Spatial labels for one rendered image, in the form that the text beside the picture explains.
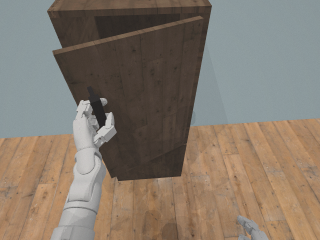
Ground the left robot hand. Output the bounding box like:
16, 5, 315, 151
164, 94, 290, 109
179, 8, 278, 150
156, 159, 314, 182
72, 98, 117, 152

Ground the right robot hand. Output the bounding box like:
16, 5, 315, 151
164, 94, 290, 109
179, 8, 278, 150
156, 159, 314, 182
237, 215, 269, 240

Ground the handle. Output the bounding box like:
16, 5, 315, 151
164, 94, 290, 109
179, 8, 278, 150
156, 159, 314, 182
87, 86, 107, 129

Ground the cupboard door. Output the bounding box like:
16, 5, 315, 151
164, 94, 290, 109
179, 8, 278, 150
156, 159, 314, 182
52, 16, 204, 178

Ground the robot left forearm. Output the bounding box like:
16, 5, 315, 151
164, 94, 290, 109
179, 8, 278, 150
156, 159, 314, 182
50, 147, 107, 240

